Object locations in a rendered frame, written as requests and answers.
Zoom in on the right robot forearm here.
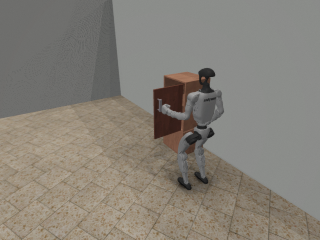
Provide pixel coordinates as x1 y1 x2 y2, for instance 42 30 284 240
209 112 222 123

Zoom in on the handle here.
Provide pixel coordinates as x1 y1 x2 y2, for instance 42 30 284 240
157 99 162 112

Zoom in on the left robot forearm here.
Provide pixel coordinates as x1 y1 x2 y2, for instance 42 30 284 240
165 109 186 120

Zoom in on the cupboard door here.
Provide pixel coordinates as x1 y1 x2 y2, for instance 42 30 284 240
153 84 183 139

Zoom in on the robot right upper arm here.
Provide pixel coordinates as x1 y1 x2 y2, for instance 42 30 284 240
213 89 224 115

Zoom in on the robot left foot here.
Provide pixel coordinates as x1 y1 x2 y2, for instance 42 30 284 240
177 177 192 190

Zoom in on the left robot shin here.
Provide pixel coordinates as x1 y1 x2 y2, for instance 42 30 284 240
177 154 189 184

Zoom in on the robot left upper arm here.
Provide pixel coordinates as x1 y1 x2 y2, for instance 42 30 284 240
183 92 200 120

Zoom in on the left robot hand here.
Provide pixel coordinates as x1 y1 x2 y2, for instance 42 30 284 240
161 104 171 115

